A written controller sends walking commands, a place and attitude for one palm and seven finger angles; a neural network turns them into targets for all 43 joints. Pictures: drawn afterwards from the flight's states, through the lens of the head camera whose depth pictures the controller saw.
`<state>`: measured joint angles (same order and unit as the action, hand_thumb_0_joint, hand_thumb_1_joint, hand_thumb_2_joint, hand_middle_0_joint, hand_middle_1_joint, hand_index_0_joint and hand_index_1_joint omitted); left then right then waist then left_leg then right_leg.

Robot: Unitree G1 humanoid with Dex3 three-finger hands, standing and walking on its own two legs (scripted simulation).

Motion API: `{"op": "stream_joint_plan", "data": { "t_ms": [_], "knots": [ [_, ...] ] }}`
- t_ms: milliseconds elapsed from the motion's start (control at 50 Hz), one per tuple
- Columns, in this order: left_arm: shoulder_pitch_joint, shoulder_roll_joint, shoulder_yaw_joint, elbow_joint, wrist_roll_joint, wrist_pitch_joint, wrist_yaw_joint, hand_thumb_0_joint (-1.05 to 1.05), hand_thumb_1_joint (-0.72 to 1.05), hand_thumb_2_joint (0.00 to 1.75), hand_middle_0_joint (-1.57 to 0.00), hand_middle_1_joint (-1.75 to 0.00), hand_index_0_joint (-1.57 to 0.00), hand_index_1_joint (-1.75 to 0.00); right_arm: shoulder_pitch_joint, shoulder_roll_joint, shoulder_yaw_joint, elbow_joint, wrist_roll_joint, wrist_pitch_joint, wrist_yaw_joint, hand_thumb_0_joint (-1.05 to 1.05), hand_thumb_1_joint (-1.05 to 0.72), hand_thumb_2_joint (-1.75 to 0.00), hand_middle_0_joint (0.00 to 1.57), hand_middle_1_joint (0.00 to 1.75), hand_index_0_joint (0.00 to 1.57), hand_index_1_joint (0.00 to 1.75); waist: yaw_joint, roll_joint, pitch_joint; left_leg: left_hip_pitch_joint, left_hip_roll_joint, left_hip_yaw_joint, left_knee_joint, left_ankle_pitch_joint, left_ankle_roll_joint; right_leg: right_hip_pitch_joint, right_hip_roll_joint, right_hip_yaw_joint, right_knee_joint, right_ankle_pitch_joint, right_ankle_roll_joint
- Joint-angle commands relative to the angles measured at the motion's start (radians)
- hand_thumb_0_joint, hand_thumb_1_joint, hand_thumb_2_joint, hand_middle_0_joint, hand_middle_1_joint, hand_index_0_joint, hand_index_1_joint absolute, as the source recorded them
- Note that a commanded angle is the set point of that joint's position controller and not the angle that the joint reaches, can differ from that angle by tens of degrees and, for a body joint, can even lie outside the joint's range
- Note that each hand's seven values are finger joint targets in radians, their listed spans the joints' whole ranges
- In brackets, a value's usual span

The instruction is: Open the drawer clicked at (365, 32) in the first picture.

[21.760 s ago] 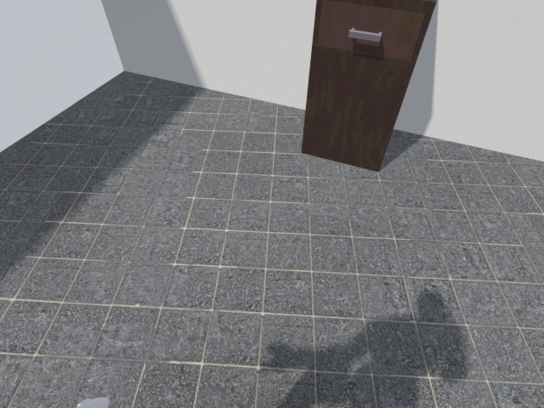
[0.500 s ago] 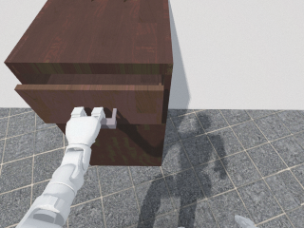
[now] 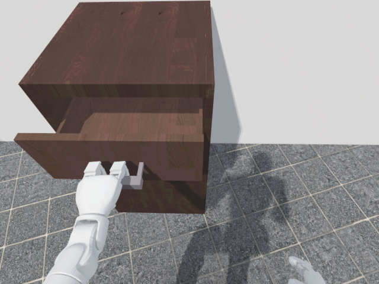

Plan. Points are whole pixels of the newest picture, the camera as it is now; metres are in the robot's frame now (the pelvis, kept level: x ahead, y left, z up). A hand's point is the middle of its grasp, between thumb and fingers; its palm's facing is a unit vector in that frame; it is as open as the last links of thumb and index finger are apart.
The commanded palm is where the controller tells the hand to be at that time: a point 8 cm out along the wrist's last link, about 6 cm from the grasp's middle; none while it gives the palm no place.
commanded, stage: pull the drawer open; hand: left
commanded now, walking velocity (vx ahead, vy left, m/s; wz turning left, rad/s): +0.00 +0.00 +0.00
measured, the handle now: (115, 174) +0.36 +0.19 -0.01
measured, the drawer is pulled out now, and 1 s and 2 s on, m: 0.13 0.24 0.30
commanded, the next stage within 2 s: open the thumb to release the handle in 1.72 s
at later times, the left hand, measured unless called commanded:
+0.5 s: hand (104, 223) +0.26 +0.20 -0.03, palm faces -0.01 -0.08 -1.00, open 5.7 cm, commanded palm +0.21 +0.20 +0.03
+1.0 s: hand (97, 253) +0.20 +0.20 -0.03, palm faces +0.00 -0.09 -1.00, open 5.8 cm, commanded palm +0.15 +0.20 +0.03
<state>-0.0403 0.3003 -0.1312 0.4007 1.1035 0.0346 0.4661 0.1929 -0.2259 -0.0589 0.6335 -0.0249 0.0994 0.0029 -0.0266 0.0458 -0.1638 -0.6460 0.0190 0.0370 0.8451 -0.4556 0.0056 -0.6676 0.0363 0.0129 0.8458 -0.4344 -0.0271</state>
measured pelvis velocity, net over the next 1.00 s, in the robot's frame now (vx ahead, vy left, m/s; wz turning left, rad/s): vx -0.01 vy -0.01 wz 0.00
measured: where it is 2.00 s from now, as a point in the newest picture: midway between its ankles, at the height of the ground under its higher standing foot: outside the picture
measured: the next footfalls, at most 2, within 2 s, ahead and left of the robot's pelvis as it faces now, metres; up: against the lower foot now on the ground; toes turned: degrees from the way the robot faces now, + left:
none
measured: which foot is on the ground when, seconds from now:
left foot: down 0.00-1.00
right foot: down 0.00-1.00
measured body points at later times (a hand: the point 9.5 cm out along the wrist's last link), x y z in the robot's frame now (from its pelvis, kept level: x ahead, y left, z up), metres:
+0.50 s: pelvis -0.02 -0.01 +0.00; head +0.03 -0.03 +0.44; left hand +0.25 +0.20 +0.03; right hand +0.16 -0.25 -0.11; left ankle -0.03 +0.12 -0.70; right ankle -0.02 -0.10 -0.70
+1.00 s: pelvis -0.01 -0.01 -0.01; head +0.03 -0.04 +0.43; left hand +0.19 +0.20 +0.03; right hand +0.19 -0.24 -0.11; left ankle -0.03 +0.12 -0.70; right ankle -0.02 -0.11 -0.70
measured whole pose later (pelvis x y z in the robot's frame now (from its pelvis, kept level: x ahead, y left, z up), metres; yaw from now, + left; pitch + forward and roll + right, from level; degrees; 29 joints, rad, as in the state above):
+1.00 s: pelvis -0.01 -0.01 -0.01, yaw +0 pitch +13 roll +1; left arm 0.39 0.31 -0.13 0.04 1.10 0.01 0.50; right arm 0.11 -0.22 -0.03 0.57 -0.05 0.07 0.03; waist 0.02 0.03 -0.16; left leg -0.66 0.02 0.04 0.92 -0.48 -0.01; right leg -0.70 0.04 0.01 0.96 -0.48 -0.05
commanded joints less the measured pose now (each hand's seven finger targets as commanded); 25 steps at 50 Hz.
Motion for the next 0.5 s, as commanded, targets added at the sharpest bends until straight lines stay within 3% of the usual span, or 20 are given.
{"op": "stream_joint_plan", "data": {
  "t_ms": [0,40,80,120,260,300,340,420,480],
  "knots": [
    [-0.092,0.15,0.11,-0.212,-0.007,0.011,0.065,0.0,0.9,0.9,-0.4,-1.35,-0.4,-1.35,-0.054,-0.122,-0.034,-0.132,0.0,-0.042,-0.013,0.0,-0.9,-0.9,0.2,0.3,0.2,0.3,0.04,-0.035,-0.27,0.172,-0.045,0.0,-0.052,0.461,0.017,0.195,0.013,-0.013,-0.078,0.523,-0.016],
    [-0.091,0.156,0.113,-0.243,-0.001,0.007,0.068,0.0,0.9,0.9,-0.4,-1.35,-0.4,-1.35,-0.062,-0.122,-0.032,-0.135,-0.004,-0.044,-0.014,0.0,-0.9,-0.9,0.2,0.3,0.2,0.3,0.048,-0.025,-0.288,0.18,-0.043,-0.001,-0.055,0.461,0.016,0.194,0.013,-0.014,-0.073,0.504,-0.017],
    [-0.076,0.122,0.082,-0.242,-0.008,0.007,0.066,0.0,0.9,0.9,-0.4,-1.35,-0.4,-1.35,-0.075,-0.119,-0.029,-0.139,-0.003,-0.05,-0.013,0.0,-0.9,-0.9,0.2,0.3,0.2,0.3,0.04,-0.028,-0.257,0.172,-0.045,-0.001,-0.056,0.426,0.017,0.175,0.012,-0.017,-0.081,0.47,-0.017],
    [-0.078,0.169,0.126,-0.233,-0.007,0.005,0.066,0.0,0.9,0.9,-0.4,-1.35,-0.4,-1.35,-0.077,-0.125,-0.029,-0.135,-0.003,-0.05,-0.019,0.0,-0.9,-0.9,0.2,0.3,0.2,0.3,0.049,-0.041,-0.252,0.161,-0.047,-0.004,-0.061,0.401,0.016,0.185,0.015,-0.01,-0.082,0.451,-0.02],
    [-0.014,0.135,0.098,-0.266,-0.008,-0.003,0.064,0.0,0.9,0.9,-0.4,-1.35,-0.4,-1.35,-0.099,-0.115,-0.026,-0.149,-0.002,-0.061,-0.018,0.0,-0.9,-0.9,0.2,0.3,0.2,0.3,0.054,-0.025,-0.228,0.152,-0.052,-0.001,-0.062,0.355,0.017,0.169,0.012,-0.008,-0.085,0.408,-0.02],
    [-0.018,0.139,0.1,-0.26,-0.004,-0.002,0.066,0.0,0.9,0.9,-0.4,-1.35,-0.4,-1.35,-0.103,-0.115,-0.025,-0.147,-0.003,-0.064,-0.019,0.0,-0.9,-0.9,0.2,0.3,0.2,0.3,0.05,-0.048,-0.211,0.144,-0.051,-0.003,-0.061,0.334,0.018,0.156,0.012,-0.009,-0.086,0.385,-0.019],
    [0.007,0.141,0.099,-0.308,-0.005,-0.008,0.066,0.0,0.9,0.9,-0.4,-1.35,-0.4,-1.35,-0.109,-0.114,-0.022,-0.161,-0.007,-0.068,-0.017,0.0,-0.9,-0.9,0.2,0.3,0.2,0.3,0.064,-0.025,-0.254,0.158,-0.053,0.001,-0.058,0.352,0.017,0.175,0.008,-0.005,-0.08,0.402,-0.019],
    [0.098,0.143,0.115,-0.326,-0.012,-0.007,0.063,0.0,0.9,0.9,-0.4,-1.35,-0.4,-1.35,-0.122,-0.114,-0.021,-0.166,-0.006,-0.069,-0.015,0.0,-0.9,-0.9,0.2,0.3,0.2,0.3,0.071,-0.038,-0.238,0.148,-0.056,0.0,-0.053,0.363,0.015,0.188,0.009,0.002,-0.078,0.437,-0.021],
    [0.108,0.127,0.093,-0.362,-0.009,-0.009,0.066,0.0,0.9,0.9,-0.4,-1.35,-0.4,-1.35,-0.132,-0.111,-0.016,-0.17,-0.009,-0.07,-0.01,0.0,-0.9,-0.9,0.2,0.3,0.2,0.3,0.063,-0.043,-0.218,0.14,-0.054,-0.001,-0.051,0.338,0.016,0.162,0.008,-0.001,-0.074,0.404,-0.018]
  ]
}}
